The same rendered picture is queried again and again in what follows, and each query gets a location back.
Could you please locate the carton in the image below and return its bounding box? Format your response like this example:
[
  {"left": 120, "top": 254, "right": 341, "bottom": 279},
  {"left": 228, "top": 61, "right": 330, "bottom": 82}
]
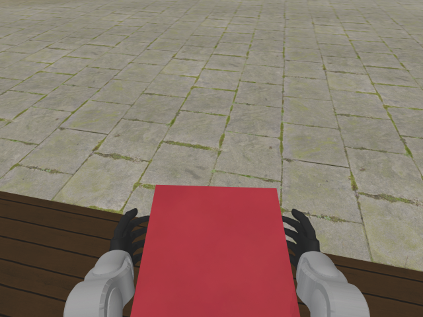
[{"left": 130, "top": 185, "right": 300, "bottom": 317}]

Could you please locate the left robot forearm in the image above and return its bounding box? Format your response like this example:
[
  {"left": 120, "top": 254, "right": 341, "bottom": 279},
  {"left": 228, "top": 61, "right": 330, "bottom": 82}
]
[{"left": 63, "top": 250, "right": 135, "bottom": 317}]

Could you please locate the right robot hand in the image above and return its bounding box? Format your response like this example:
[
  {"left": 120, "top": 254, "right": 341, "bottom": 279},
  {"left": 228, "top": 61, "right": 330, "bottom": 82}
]
[{"left": 282, "top": 209, "right": 321, "bottom": 271}]

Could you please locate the left robot hand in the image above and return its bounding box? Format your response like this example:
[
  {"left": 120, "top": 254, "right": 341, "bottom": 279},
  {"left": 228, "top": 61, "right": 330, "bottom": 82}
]
[{"left": 109, "top": 208, "right": 150, "bottom": 266}]

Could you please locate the right robot forearm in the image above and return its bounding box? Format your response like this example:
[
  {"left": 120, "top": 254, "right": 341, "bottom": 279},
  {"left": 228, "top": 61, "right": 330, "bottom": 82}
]
[{"left": 296, "top": 251, "right": 370, "bottom": 317}]

